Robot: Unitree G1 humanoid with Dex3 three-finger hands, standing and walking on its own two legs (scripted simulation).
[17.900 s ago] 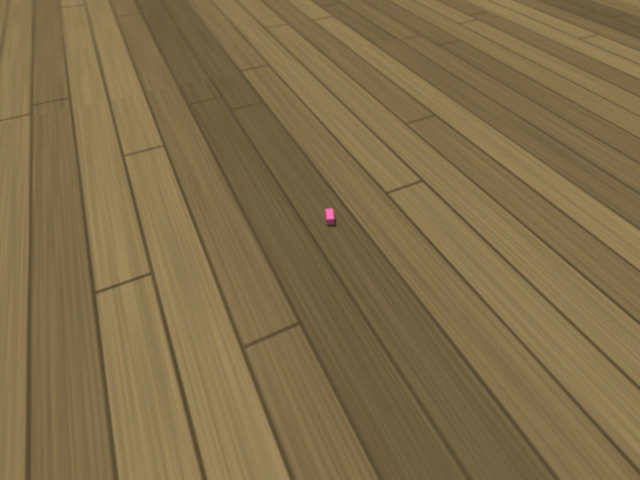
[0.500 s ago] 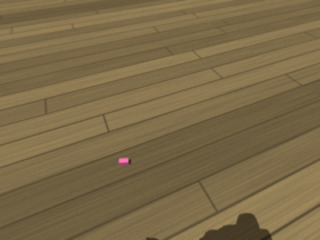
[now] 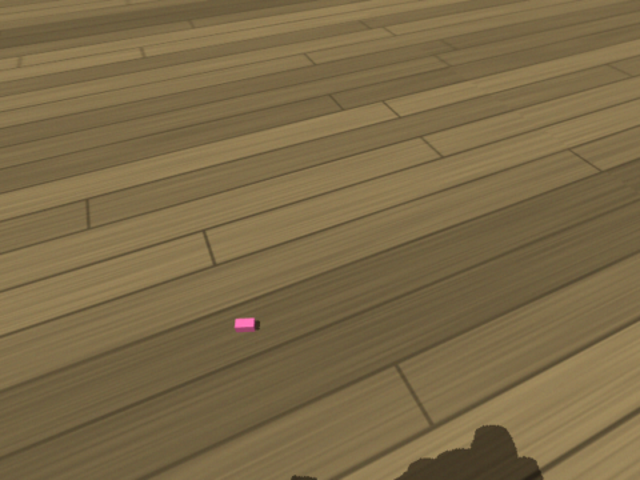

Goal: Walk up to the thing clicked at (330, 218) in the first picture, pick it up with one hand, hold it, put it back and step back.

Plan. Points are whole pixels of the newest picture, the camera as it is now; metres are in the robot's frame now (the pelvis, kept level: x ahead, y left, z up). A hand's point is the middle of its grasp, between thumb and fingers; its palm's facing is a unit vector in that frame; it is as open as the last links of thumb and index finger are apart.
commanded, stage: stand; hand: left
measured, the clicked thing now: (245, 325) +0.76 +0.28 -0.76
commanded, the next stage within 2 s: walk up in 0.06 s
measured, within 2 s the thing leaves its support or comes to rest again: neither
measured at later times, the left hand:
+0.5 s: hand out of the picture +0.11 +0.34 -0.17, palm faces +0.03 -0.94 -0.33, open 7.4 cm
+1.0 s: hand (189, 341) +0.37 +0.24 -0.13, palm faces +0.01 -0.94 -0.35, open 7.4 cm
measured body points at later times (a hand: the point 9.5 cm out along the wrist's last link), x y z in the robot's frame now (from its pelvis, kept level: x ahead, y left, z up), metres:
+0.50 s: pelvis +0.09 +0.06 -0.01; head +0.10 +0.09 +0.44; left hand +0.11 +0.39 -0.15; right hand +0.13 -0.27 -0.10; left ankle +0.10 +0.16 -0.75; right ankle +0.10 -0.09 -0.68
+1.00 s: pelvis +0.26 -0.01 -0.01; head +0.29 -0.03 +0.44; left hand +0.37 +0.29 -0.11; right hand +0.32 -0.33 -0.14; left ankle +0.21 +0.15 -0.66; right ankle +0.31 -0.10 -0.75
